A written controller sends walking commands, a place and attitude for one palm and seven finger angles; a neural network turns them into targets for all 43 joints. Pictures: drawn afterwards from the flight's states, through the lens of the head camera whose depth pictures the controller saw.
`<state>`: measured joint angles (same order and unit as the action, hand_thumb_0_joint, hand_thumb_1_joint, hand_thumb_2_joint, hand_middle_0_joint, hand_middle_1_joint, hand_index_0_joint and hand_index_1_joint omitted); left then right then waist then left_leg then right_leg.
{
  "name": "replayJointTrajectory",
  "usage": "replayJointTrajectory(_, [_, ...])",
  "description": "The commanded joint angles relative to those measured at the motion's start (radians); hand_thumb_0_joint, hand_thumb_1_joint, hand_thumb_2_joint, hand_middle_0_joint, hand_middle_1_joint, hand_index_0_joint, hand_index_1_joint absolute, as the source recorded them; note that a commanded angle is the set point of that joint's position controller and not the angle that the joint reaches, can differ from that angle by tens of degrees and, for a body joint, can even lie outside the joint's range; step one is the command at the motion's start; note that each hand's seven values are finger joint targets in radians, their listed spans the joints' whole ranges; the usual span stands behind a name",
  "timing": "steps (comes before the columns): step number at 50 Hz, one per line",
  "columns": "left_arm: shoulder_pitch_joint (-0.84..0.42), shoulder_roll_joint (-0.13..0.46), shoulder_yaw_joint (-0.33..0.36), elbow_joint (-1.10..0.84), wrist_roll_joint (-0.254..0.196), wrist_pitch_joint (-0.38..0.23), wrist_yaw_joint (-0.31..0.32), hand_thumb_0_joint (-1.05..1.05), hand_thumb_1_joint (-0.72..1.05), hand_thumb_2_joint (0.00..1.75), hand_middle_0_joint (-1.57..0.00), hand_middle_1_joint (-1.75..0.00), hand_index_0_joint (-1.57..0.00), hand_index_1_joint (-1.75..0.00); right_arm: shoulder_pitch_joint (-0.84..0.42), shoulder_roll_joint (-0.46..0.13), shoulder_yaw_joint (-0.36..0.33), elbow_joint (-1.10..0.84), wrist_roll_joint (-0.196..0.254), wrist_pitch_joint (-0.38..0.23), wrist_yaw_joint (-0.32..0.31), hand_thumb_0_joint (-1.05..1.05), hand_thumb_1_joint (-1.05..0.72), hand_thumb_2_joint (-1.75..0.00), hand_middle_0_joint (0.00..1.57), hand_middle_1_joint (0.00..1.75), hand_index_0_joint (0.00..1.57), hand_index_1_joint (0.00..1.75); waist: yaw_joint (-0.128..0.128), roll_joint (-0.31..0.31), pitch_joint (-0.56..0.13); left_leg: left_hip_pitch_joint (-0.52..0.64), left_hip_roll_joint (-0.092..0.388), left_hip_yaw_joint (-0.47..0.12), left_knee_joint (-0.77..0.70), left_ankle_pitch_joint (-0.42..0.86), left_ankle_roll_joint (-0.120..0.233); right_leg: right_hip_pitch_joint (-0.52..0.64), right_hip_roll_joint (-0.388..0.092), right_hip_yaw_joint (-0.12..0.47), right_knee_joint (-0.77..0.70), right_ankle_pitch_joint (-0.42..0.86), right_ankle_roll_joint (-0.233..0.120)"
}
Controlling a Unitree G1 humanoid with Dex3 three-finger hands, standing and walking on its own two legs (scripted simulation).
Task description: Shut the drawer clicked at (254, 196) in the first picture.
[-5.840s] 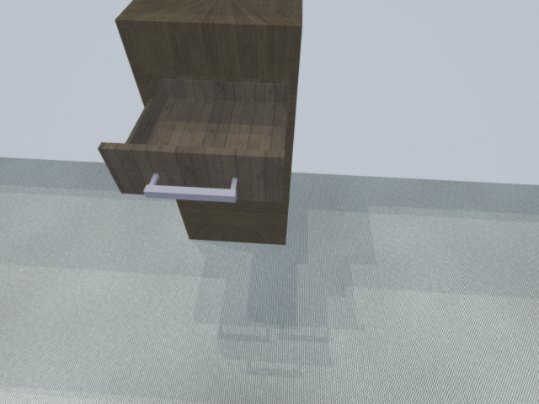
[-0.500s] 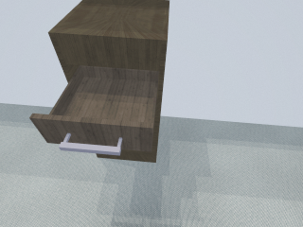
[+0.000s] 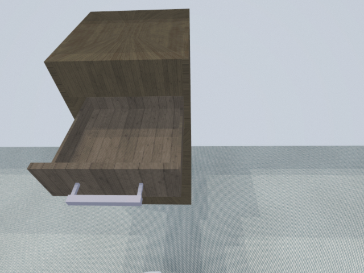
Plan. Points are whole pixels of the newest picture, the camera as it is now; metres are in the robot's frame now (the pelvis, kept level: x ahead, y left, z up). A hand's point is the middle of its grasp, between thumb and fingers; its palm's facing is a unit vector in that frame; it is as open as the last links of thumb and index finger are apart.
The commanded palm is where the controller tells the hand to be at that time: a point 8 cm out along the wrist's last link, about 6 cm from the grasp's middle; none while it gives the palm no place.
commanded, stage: come to a stop and stand still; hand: left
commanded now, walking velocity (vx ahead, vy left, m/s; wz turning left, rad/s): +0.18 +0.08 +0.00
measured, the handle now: (106, 193) +0.32 +0.23 -0.05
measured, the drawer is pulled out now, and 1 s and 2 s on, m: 0.29 0.29 0.28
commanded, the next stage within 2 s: look again from close up in 0.98 s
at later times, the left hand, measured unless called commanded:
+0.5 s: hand out of the picture +0.05 +0.21 -0.18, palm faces +0.01 -0.96 -0.27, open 7.4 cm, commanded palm none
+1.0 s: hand out of the picture +0.04 +0.17 -0.17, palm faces +0.00 -0.98 -0.21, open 7.3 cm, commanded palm none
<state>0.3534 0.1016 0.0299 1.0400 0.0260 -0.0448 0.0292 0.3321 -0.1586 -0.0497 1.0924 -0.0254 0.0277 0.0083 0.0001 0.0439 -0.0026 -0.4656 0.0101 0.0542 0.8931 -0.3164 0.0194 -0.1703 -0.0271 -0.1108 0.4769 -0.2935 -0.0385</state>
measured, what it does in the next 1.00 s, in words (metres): steps on the spot: left foot, then right foot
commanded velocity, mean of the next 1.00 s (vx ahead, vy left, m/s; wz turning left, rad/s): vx -0.05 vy -0.04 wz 0.00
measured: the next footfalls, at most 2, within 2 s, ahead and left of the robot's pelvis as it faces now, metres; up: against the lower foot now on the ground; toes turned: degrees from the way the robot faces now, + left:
left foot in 0.22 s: +0.16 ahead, +0.18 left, +0.00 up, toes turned +7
right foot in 0.44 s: +0.06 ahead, -0.07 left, +0.00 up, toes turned -5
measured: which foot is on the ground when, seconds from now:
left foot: up 0.00-0.20, down 0.22-0.46, up 0.48-0.62, down 0.64-1.00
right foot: down 0.00-0.26, up 0.28-0.42, down 0.44-1.00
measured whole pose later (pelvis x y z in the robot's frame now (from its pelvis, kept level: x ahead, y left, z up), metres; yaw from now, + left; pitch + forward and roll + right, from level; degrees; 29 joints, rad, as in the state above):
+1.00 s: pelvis +0.04 +0.00 +0.00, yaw -1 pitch -2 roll +1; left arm 0.29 0.15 0.00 1.10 0.01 0.00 0.03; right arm 0.32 -0.14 0.00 1.17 -0.01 0.02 -0.02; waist -0.01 0.02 0.04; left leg -0.17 0.06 0.07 0.39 -0.18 -0.04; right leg -0.12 0.04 -0.10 0.39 -0.24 -0.07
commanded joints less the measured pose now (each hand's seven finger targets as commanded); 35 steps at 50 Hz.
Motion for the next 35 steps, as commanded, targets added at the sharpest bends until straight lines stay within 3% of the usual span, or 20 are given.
replayJointTrajectory(1, [0.065,0.127,0.023,-0.011,-0.001,-0.028,0.014,0.0,0.9,0.9,-0.2,-0.3,-0.2,-0.3,-0.032,-0.052,-0.011,-0.088,0.0,-0.033,0.014,0.0,-0.9,-0.9,0.2,0.3,0.2,0.3,-0.008,-0.19,0.158,-0.208,0.076,-0.016,0.075,0.066,-0.02,0.056,-0.27,0.212,-0.312,0.105,-0.122])
replayJointTrajectory(3, [0.093,0.152,0.028,0.004,0.004,-0.028,0.009,0.0,0.9,0.9,-0.2,-0.3,-0.2,-0.3,-0.075,-0.038,-0.006,-0.11,0.006,-0.039,0.016,0.0,-0.9,-0.9,0.2,0.3,0.2,0.3,0.01,-0.165,0.13,-0.155,0.065,0.026,-0.054,0.045,-0.023,0.098,-0.266,0.165,-0.266,0.282,-0.121])
replayJointTrajectory(6, [0.079,0.166,0.027,0.015,0.006,-0.007,0.006,0.0,0.9,0.9,-0.2,-0.3,-0.2,-0.3,-0.092,-0.016,0.007,-0.116,0.011,-0.044,0.011,0.0,-0.9,-0.9,0.2,0.3,0.2,0.3,0.014,-0.216,0.12,0.043,0.035,0.065,-0.232,0.078,-0.021,0.006,-0.228,0.103,-0.194,0.342,-0.083])
replayJointTrajectory(8, [0.055,0.151,0.017,0.014,0.001,0.012,0.007,0.0,0.9,0.9,-0.2,-0.3,-0.2,-0.3,-0.02,-0.026,0.015,-0.082,0.011,-0.051,-0.003,0.0,-0.9,-0.9,0.2,0.3,0.2,0.3,-0.014,-0.207,0.086,0.236,0.015,0.088,-0.39,0.225,-0.031,-0.054,-0.163,0.056,-0.084,0.338,-0.034])
replayJointTrajectory(9, [0.076,0.126,0.01,0.019,-0.002,0.019,0.009,0.0,0.9,0.9,-0.2,-0.3,-0.2,-0.3,0.02,-0.063,0.011,-0.064,0.008,-0.056,-0.012,0.0,-0.9,-0.9,0.2,0.3,0.2,0.3,-0.019,-0.129,0.045,0.345,0.049,0.048,-0.439,0.327,-0.03,-0.081,-0.133,0.055,0.004,0.301,-0.011])
replayJointTrajectory(11, [0.149,0.077,-0.003,0.02,-0.01,0.031,0.014,0.0,0.9,0.9,-0.2,-0.3,-0.2,-0.3,0.057,-0.191,-0.01,-0.059,0.007,-0.058,-0.029,0.0,-0.9,-0.9,0.2,0.3,0.2,0.3,-0.002,0.1,-0.05,0.452,0.291,-0.175,-0.46,0.695,0.073,-0.142,-0.038,0.026,0.12,-0.097,0.051])
replayJointTrajectory(12, [0.143,0.07,-0.005,0.016,-0.004,0.037,0.017,0.0,0.9,0.9,-0.2,-0.3,-0.2,-0.3,0.035,-0.206,-0.014,-0.065,0.007,-0.047,-0.032,0.0,-0.9,-0.9,0.2,0.3,0.2,0.3,-0.002,0.079,0.003,0.348,0.307,-0.164,-0.492,0.642,0.091,-0.103,-0.017,0.032,0.14,-0.198,0.047])
replayJointTrajectory(13, [0.153,0.066,-0.009,0.023,-0.009,0.047,0.014,0.0,0.9,0.9,-0.2,-0.3,-0.2,-0.3,-0.008,-0.199,-0.01,-0.064,0.008,-0.047,-0.043,0.0,-0.9,-0.9,0.2,0.3,0.2,0.3,0.016,0.131,0.026,0.354,0.315,-0.202,-0.502,0.745,0.111,-0.157,-0.018,0.03,0.175,-0.167,0.053])
replayJointTrajectory(15, [0.121,0.1,-0.003,0.026,-0.005,0.066,0.013,0.0,0.9,0.9,-0.2,-0.3,-0.2,-0.3,-0.029,-0.182,-0.01,-0.05,0.008,-0.039,-0.054,0.0,-0.9,-0.9,0.2,0.3,0.2,0.3,-0.001,0.212,-0.023,0.353,0.329,-0.193,-0.536,0.801,0.129,-0.146,-0.027,0.068,0.321,-0.242,0.046])
replayJointTrajectory(19, [0.088,0.119,0.01,-0.011,-0.002,0.075,-0.001,0.0,0.9,0.9,-0.2,-0.3,-0.2,-0.3,-0.103,-0.197,-0.028,-0.075,0.003,-0.023,-0.055,0.0,-0.9,-0.9,0.2,0.3,0.2,0.3,0.009,0.109,-0.067,0.299,0.332,-0.145,-0.492,0.654,0.139,-0.138,-0.031,0.082,0.26,-0.171,0.038])
replayJointTrajectory(21, [0.129,0.125,0.016,-0.013,0.004,0.071,-0.002,0.0,0.9,0.9,-0.2,-0.3,-0.2,-0.3,-0.142,-0.179,-0.03,-0.09,0.008,-0.013,-0.05,0.0,-0.9,-0.9,0.2,0.3,0.2,0.3,0.038,0.044,-0.081,0.2,0.258,-0.085,-0.406,0.431,0.076,-0.029,-0.025,0.091,0.05,0.054,0.032])
replayJointTrajectory(23, [0.049,0.214,0.017,-0.04,0.01,0.061,0.002,0.0,0.9,0.9,-0.2,-0.3,-0.2,-0.3,-0.124,-0.075,-0.013,-0.109,0.019,0.006,-0.033,0.0,-0.9,-0.9,0.2,0.3,0.2,0.3,0.0,-0.243,-0.009,0.113,0.046,0.045,-0.26,-0.021,-0.03,-0.097,-0.208,0.3,-0.169,0.146,-0.062])
replayJointTrajectory(24, [0.005,0.217,0.017,-0.054,0.009,0.05,0.009,0.0,0.9,0.9,-0.2,-0.3,-0.2,-0.3,-0.164,-0.059,-0.006,-0.108,0.013,0.015,-0.029,0.0,-0.9,-0.9,0.2,0.3,0.2,0.3,0.012,-0.291,0.042,0.107,0.035,0.019,-0.151,-0.12,-0.035,-0.161,-0.25,0.338,-0.208,0.213,-0.108])
replayJointTrajectory(27, [-0.059,0.195,0.0,-0.044,0.007,0.037,0.013,0.0,0.9,0.9,-0.2,-0.3,-0.2,-0.3,-0.116,-0.049,0.005,-0.061,0.016,0.007,-0.029,0.0,-0.9,-0.9,0.2,0.3,0.2,0.3,-0.027,-0.189,0.028,0.108,0.031,-0.007,-0.077,-0.133,-0.035,-0.058,-0.208,0.231,-0.108,0.584,-0.148])
replayJointTrajectory(29, [-0.051,0.206,0.0,-0.034,0.003,0.035,0.017,0.0,0.9,0.9,-0.2,-0.3,-0.2,-0.3,-0.083,-0.048,0.012,-0.038,0.021,-0.002,-0.03,0.0,-0.9,-0.9,0.2,0.3,0.2,0.3,-0.023,-0.16,-0.007,0.16,0.031,0.016,-0.288,-0.054,-0.04,0.056,-0.187,0.19,-0.027,0.753,-0.127])
replayJointTrajectory(30, [-0.051,0.204,-0.002,-0.024,-0.005,0.035,0.017,0.0,0.9,0.9,-0.2,-0.3,-0.2,-0.3,-0.065,-0.051,0.017,-0.022,0.021,-0.006,-0.033,0.0,-0.9,-0.9,0.2,0.3,0.2,0.3,-0.024,-0.166,-0.022,0.237,0.039,0.011,-0.409,0.106,-0.037,0.059,-0.167,0.167,0.006,0.734,-0.094])
replayJointTrajectory(31, [-0.044,0.186,-0.006,-0.02,-0.012,0.035,0.015,0.0,0.9,0.9,-0.2,-0.3,-0.2,-0.3,-0.056,-0.069,0.02,-0.012,0.02,-0.015,-0.036,0.0,-0.9,-0.9,0.2,0.3,0.2,0.3,-0.016,-0.113,-0.031,0.321,0.077,-0.031,-0.466,0.367,-0.023,0.026,-0.128,0.144,0.018,0.64,-0.046])
replayJointTrajectory(32, [-0.028,0.16,-0.011,-0.021,-0.016,0.037,0.014,0.0,0.9,0.9,-0.2,-0.3,-0.2,-0.3,-0.075,-0.091,0.024,-0.008,0.016,-0.02,-0.039,0.0,-0.9,-0.9,0.2,0.3,0.2,0.3,0.006,-0.05,-0.015,0.352,0.125,-0.065,-0.472,0.485,-0.005,-0.012,-0.096,0.137,-0.016,0.489,-0.009])
replayJointTrajectory(33, [-0.034,0.149,-0.014,-0.021,-0.008,0.042,0.016,0.0,0.9,0.9,-0.2,-0.3,-0.2,-0.3,-0.078,-0.096,0.024,-0.006,0.017,-0.018,-0.034,0.0,-0.9,-0.9,0.2,0.3,0.2,0.3,0.012,-0.055,0.033,0.329,0.145,-0.068,-0.501,0.43,-0.002,-0.031,-0.076,0.138,-0.062,0.317,0.004])
replayJointTrajectory(35, [-0.034,0.16,-0.015,0.002,-0.014,0.042,0.013,0.0,0.9,0.9,-0.2,-0.3,-0.2,-0.3,-0.091,-0.085,0.035,0.013,0.016,-0.021,-0.038,0.0,-0.9,-0.9,0.2,0.3,0.2,0.3,0.019,0.022,0.054,0.3,0.136,-0.082,-0.51,0.371,0.001,-0.006,-0.084,0.144,-0.104,0.26,0.01])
